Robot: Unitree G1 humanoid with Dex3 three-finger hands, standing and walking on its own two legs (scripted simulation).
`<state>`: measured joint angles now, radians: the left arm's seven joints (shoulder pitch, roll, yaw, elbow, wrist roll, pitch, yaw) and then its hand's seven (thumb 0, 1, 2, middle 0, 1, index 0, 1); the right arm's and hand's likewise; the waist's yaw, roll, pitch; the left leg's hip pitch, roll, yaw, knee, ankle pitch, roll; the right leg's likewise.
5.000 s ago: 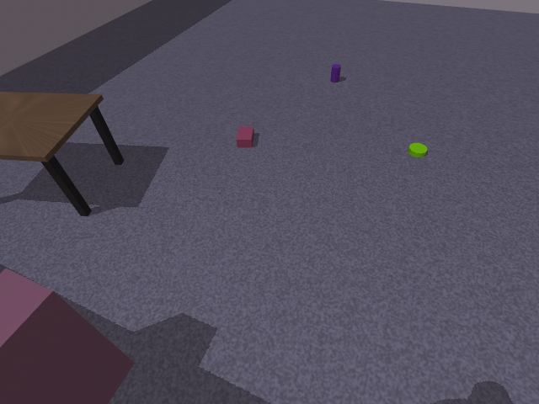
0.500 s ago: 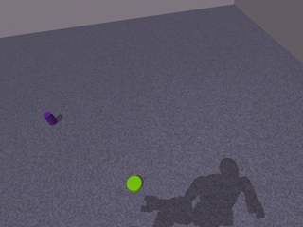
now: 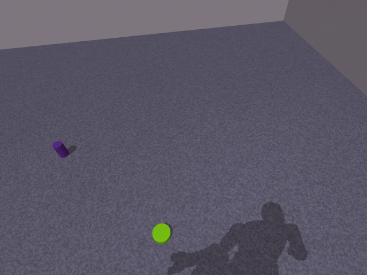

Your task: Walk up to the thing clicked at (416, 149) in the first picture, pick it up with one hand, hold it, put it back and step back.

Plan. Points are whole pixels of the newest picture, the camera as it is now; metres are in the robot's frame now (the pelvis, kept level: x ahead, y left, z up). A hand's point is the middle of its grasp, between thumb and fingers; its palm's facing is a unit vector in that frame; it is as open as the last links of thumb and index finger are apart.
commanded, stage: walk up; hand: left
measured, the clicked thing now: (161, 233) +0.47 +0.21 -0.76
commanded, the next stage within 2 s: stand in 1.00 s
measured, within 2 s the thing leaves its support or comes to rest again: neither
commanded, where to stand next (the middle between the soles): +0.07 -0.01 m, yaw -2 degrees
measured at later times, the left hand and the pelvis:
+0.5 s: hand out of the picture +0.12 +0.24 -0.15, palm faces -0.03 -0.94 -0.33, open 7.4 cm; pelvis +0.01 +0.00 +0.01, yaw -1 degrees
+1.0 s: hand out of the picture +0.09 +0.25 -0.15, palm faces -0.02 -0.94 -0.34, open 7.4 cm; pelvis +0.02 +0.00 +0.01, yaw -1 degrees
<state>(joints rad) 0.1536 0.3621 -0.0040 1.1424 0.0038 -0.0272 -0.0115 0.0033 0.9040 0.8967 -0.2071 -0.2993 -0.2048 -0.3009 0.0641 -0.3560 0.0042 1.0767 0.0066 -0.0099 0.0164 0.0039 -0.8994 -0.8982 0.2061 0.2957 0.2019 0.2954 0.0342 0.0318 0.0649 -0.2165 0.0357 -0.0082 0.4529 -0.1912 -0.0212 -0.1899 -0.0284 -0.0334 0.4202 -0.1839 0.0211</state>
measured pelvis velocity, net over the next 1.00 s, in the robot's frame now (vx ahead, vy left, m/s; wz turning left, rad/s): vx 0.02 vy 0.00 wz -0.01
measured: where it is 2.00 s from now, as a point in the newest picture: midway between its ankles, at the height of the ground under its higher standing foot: outside the picture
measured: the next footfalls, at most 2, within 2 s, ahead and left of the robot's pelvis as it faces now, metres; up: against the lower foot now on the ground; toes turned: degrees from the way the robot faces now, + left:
none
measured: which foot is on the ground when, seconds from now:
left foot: down 0.00-1.00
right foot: down 0.00-1.00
